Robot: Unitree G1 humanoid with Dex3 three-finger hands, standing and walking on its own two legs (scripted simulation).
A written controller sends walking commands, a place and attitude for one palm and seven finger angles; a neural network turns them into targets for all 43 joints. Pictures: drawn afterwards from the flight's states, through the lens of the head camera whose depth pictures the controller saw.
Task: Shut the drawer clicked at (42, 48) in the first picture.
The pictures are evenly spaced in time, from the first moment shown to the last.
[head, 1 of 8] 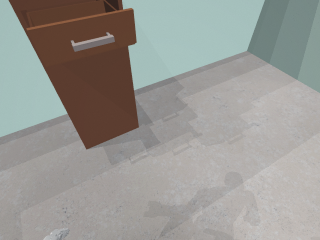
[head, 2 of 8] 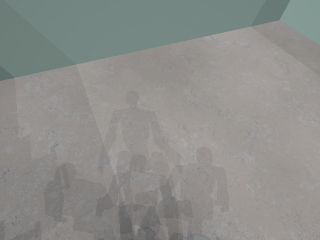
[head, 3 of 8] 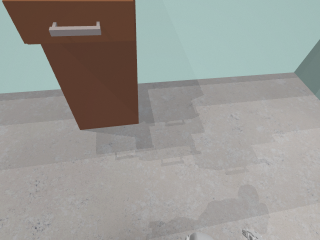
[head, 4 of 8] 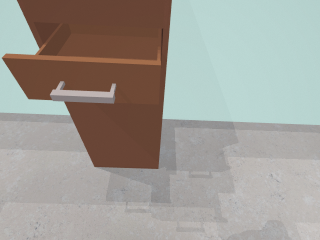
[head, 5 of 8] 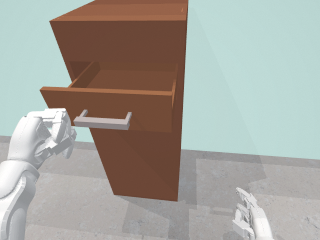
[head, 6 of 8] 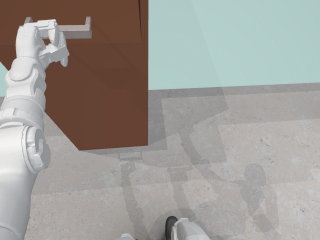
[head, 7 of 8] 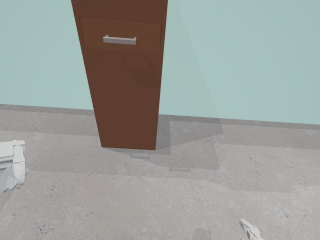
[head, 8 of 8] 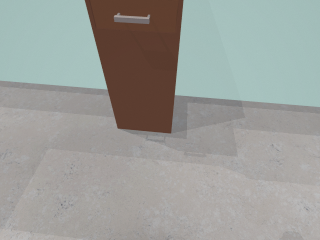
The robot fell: no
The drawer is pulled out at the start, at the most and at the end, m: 0.19 0.19 0.00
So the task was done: yes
